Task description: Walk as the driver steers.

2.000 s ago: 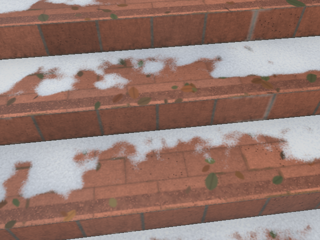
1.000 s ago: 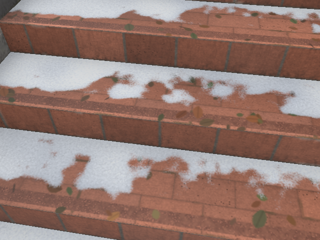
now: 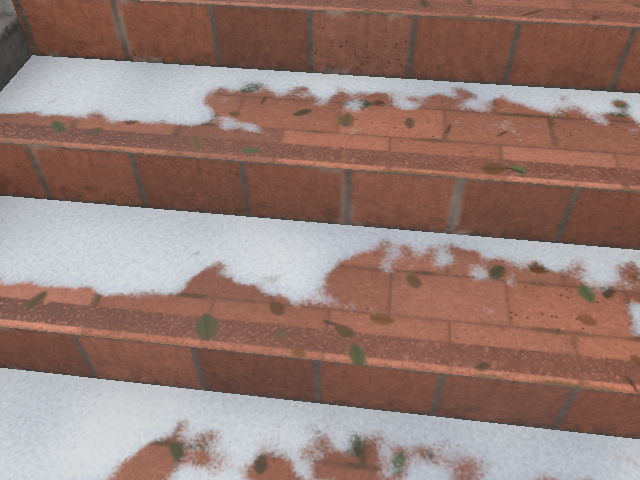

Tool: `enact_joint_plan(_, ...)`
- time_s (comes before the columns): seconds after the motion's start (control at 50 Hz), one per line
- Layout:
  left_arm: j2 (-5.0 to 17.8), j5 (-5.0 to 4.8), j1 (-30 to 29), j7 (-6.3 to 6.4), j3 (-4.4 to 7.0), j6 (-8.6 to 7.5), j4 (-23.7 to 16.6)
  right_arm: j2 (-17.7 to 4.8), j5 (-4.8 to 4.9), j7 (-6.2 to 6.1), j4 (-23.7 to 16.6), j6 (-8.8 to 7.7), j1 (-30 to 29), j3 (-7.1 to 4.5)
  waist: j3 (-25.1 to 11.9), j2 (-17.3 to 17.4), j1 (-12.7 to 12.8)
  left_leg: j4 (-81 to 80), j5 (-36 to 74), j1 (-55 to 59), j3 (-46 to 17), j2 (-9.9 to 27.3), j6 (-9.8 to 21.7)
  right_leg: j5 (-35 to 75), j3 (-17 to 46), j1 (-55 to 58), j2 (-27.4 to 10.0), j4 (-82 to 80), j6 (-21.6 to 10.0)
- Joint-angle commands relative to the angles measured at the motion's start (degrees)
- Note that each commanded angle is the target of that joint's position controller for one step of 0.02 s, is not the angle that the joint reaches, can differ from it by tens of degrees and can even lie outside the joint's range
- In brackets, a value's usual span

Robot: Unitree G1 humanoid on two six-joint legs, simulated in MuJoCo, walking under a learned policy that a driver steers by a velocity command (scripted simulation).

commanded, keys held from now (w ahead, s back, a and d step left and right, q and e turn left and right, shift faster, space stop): w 0.24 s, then w+e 0.76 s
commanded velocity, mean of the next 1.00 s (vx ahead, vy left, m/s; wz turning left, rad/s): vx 0.50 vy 0.00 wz -0.32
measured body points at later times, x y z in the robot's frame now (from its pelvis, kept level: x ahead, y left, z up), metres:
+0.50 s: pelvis +0.29 +0.05 +0.12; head +0.30 +0.05 +0.57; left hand +0.26 +0.26 -0.04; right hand +0.50 -0.15 +0.03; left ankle +0.38 +0.13 -0.53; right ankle +0.12 -0.08 -0.48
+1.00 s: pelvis +0.57 -0.02 +0.21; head +0.57 -0.02 +0.66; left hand +0.88 +0.03 +0.15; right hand +0.41 -0.14 +0.06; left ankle +0.39 +0.14 -0.51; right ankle +0.66 -0.15 -0.39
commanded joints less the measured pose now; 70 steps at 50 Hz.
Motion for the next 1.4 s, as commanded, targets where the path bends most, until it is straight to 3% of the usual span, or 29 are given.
enact_joint_plan(0.02,-5.63,1.09,0.9,-0.99,-1.93,-0.81,3.31,5.64,-0.01,-0.52,-4.69,1.28,-0.84,2.03,0.94,-1.76,-5.95,14.11,-0.76,-24.53,-0.61,2.07,4.19,19.25,24.2,14.61,-13.64,-28.88,-5.91)
enact_joint_plan(0.08,-4.94,1.94,0.71,-0.76,-1.98,-2.05,3.16,3.64,-0.22,0.54,-5.28,1.54,-4.53,2.28,4.0,-2.51,-6.74,10.59,-3.31,-24.22,7.54,5.64,3.49,12.27,12.85,8.22,-9.21,-33.77,-6.89)
enact_joint_plan(0.2,-2.01,6.05,23.4,-0.34,-3.07,-2.1,11.69,2.47,0.91,-1.11,-15.83,1.86,-26.16,4.84,7.18,-2.1,1.54,3.08,-4.97,-47.17,11.11,8.92,3.76,14.53,18.27,32.5,-15.14,-38.26,-7.91)
enact_joint_plan(0.26,-3.4,3.41,23.19,-2.45,-4.04,-2.2,9.41,4.8,-0.55,-0.4,-20.9,5.14,-38.82,5.53,8.73,-8.53,3.96,-13.6,-8.11,-23.88,19.29,11.44,-0.07,20.21,14.53,15.81,-16.62,-50.05,-9.84)
enact_joint_plan(0.28,-3.09,1.53,17.29,-3.28,-4.28,-2.82,5.96,6.0,-0.92,0.22,-20.32,5.75,-35.88,5.38,9.09,-9.66,0.85,-16.2,-11.54,-11.42,21.07,9.65,-1.49,27.47,11.28,9.54,-16.03,-49.77,-9.25)
enact_joint_plan(0.34,6.68,-1.52,19.99,-3.59,-2.04,-4.92,6.2,4.17,-0.6,1.12,-20.32,6.83,-31.5,4.39,5.89,-11.27,-2.75,-29.27,-19.72,0.1,25.57,2.3,-4.48,78.1,10.25,23.87,-17.9,-41.3,-10.66)
enact_joint_plan(0.38,10.25,-0.31,20.4,-4.35,0.41,-5.1,7.27,0.55,0.19,0.32,-19.1,5.14,-23.76,2.42,-0.83,-14.55,-5.28,-40.93,-18.72,13.92,23.09,0.12,-1.77,98.09,8.97,32.8,-17.64,-30.54,-7.13)
enact_joint_plan(0.4,4.39,1.71,26.09,-4.53,-0.01,-5.7,7.78,-0.5,0.36,-0.37,-16.12,4.19,-13.66,2.12,-13.48,-5.3,-4.64,-39.6,-0.21,40.94,9.82,6.96,4.25,85.89,11.04,15.71,-14.52,-15.98,-3.44)
enact_joint_plan(0.42,1.73,1.5,24.27,-5.44,-0.57,-5.42,6.72,-3.4,-0.69,-1.28,-12.97,4.56,-1.04,1.15,-17.6,2.82,-9.97,-57.22,-15.1,53.8,-10.83,13.39,7.97,53.56,14.05,0.14,-6.69,-4.52,-2.99)
enact_joint_plan(0.44,-1.35,-0.52,17.82,-6.25,0.01,-4.14,6.99,-7.04,-2.58,-2.1,-7.05,4.27,12.15,-0.53,-13.41,10.73,-14.01,-74.73,-30.49,50.62,-31.21,22.07,11.34,17.2,19.61,-10.12,-0.96,22.42,-1.17)
enact_joint_plan(0.46,0.04,-2.29,13.9,-5.83,1.21,-3.66,7.21,-8.24,-2.44,-3.28,-4.84,2.61,11.09,-1.3,-4.5,6.24,-12.82,-76.69,-42.09,38.72,-31.78,22.09,7.48,21.95,24.14,-16.09,-2.69,41.67,-1.57)
enact_joint_plan(0.54,-4.16,-1.82,4.58,-2.19,0.93,-3.42,3.01,8.53,-0.5,-2.62,-1.88,1.62,-6.55,2.33,-0.01,-5.42,-0.83,-77.1,-13.45,23.19,-7.82,22.84,1.58,24.06,22.57,-20.89,-5.15,58.71,-7.74)
enact_joint_plan(0.6,-6.0,-1.96,3.04,-3.65,-0.31,-1.13,1.55,9.91,-1.91,-2.3,0.3,0.82,-7.11,2.75,2.45,-4.07,3.48,-80.56,-9.14,21.59,9.08,17.93,-0.7,22.85,20.74,-28.74,-5.33,62.54,-11.89)
enact_joint_plan(0.68,-1.94,-2.06,-3.87,-5.31,-0.4,-0.94,-0.3,7.49,-4.09,-2.97,2.71,-0.04,-0.9,3.08,4.47,0.73,0.87,-86.95,-7.42,24.21,19.74,15.81,0.86,18.66,13.63,-33.77,-5.29,70.14,-11.25)
enact_joint_plan(0.82,-0.87,-3.21,-23.43,-1.79,-2.98,0.46,-11.94,5.7,-8.42,-2.07,9.59,0.02,16.36,4.62,6.58,-3.54,-4.11,-92.54,-1.36,50.13,21.75,20.21,0.23,20.84,13.38,-55.49,-7.92,51.36,-12.66)
enact_joint_plan(0.88,-3.44,-1.76,-34.66,-2.92,-3.77,4.47,-16.64,4.77,-4.6,0.31,7.7,-0.07,14.92,4.65,8.7,0.3,-4.08,-102.63,7.28,34.71,28.84,20.19,0.58,11.36,1.99,-31.13,-9.96,32.92,-9.0)
enact_joint_plan(0.92,-3.24,-2.21,-29.28,-3.86,-2.76,5.37,-16.0,-0.75,-2.49,0.27,6.44,-2.27,15.96,3.82,7.37,4.64,-0.2,-96.33,44.15,36.85,32.73,22.04,0.45,4.8,-2.55,-17.54,-3.69,30.95,-5.48)
enact_joint_plan(0.98,0.95,-3.24,-15.33,-2.93,-0.34,2.88,-12.76,-9.76,-2.24,-0.26,4.44,-3.46,12.81,0.77,4.01,9.84,6.1,-80.21,78.63,51.56,32.28,24.67,-1.98,4.88,-1.61,-6.12,3.65,10.87,-6.0)
enact_joint_plan(1.0,4.4,-3.93,-6.39,-1.49,0.58,2.03,-10.93,-6.56,-5.02,-0.39,3.44,-4.08,15.9,0.88,-6.38,6.17,5.44,-68.21,73.83,35.75,30.39,20.93,-4.59,23.6,7.39,19.02,2.39,16.26,-9.96)
enact_joint_plan(1.02,6.99,-3.5,5.21,-0.45,1.98,2.23,-7.64,-5.85,-5.74,0.68,2.69,-3.98,16.17,0.88,-11.12,2.57,8.68,-55.44,49.05,21.93,26.55,15.59,-5.51,14.19,20.66,35.89,0.9,2.73,-11.35)
enact_joint_plan(1.04,10.63,-1.29,16.1,-0.26,2.82,2.77,-3.54,-2.81,-4.17,2.95,1.57,-2.7,10.2,0.48,-9.39,-5.89,11.21,-37.24,-3.4,4.47,20.75,4.91,-7.41,5.75,41.05,44.01,-6.61,-17.63,-14.84)
enact_joint_plan(1.06,15.47,-0.34,19.27,0.47,5.49,2.24,-1.14,-1.33,-0.35,3.68,0.37,-1.46,8.58,0.33,-8.09,-5.95,11.12,-10.46,-4.07,0.11,7.32,2.46,-7.06,2.15,54.99,37.01,-11.19,-26.43,-14.47)
enact_joint_plan(1.14,-0.12,-1.08,2.74,-0.06,1.28,-0.64,2.01,5.21,-2.13,0.36,-5.89,-2.12,-3.24,2.26,0.53,-2.41,-0.88,15.55,-3.01,-14.66,-0.77,0.89,-1.51,2.3,43.86,13.94,-8.41,-24.89,-14.16)
enact_joint_plan(1.16,-2.66,0.45,-0.49,-0.94,0.05,-0.86,2.34,4.36,-1.22,-0.37,-7.62,-1.04,-3.24,2.33,0.32,0.73,-4.24,14.02,-2.26,-16.02,0.32,1.84,-0.65,8.11,40.45,10.78,-8.21,-26.8,-13.61)
enact_joint_plan(1.22,-1.0,-0.02,-4.91,-0.79,-0.16,-3.11,0.76,0.18,-1.2,-1.64,-10.2,0.72,-6.27,1.76,2.93,-2.66,-7.2,9.35,-10.93,-15.28,7.0,4.71,-2.52,11.99,26.7,2.12,-4.61,-30.38,-10.51)
enact_joint_plan(1.28,-1.17,2.74,11.9,0.82,-0.79,-3.78,5.37,2.88,-0.74,-2.36,-12.77,-0.12,-11.88,3.35,4.29,-6.58,-1.37,23.27,-20.3,-26.6,9.12,3.63,-3.25,9.98,29.46,9.39,-5.2,-30.6,-10.3)
enact_joint_plan(1.34,0.53,3.85,18.6,-0.08,-0.91,-3.69,7.78,1.24,-0.99,-3.59,-19.75,0.1,-23.3,3.95,4.83,-0.83,1.13,5.24,-18.78,-33.18,8.86,7.0,-3.66,7.16,31.18,18.19,-5.91,-29.1,-7.83)
enact_joint_plan(1.36,1.25,3.41,17.14,-0.61,-0.91,-3.95,6.84,0.71,-0.57,-4.02,-21.97,0.72,-26.93,3.95,5.59,-1.88,1.54,-3.15,-15.52,-27.31,8.47,9.47,-5.86,7.4,32.0,13.18,-6.2,-31.57,-7.67)
enact_joint_plan(1.4,3.7,-1.11,9.57,-2.58,-0.89,-4.1,0.67,3.31,-1.0,-3.19,-25.89,3.19,-34.64,5.02,8.17,-7.08,-0.28,-20.25,-29.69,5.39,18.59,7.57,-9.74,9.15,31.89,-12.28,-7.64,-44.94,-10.85)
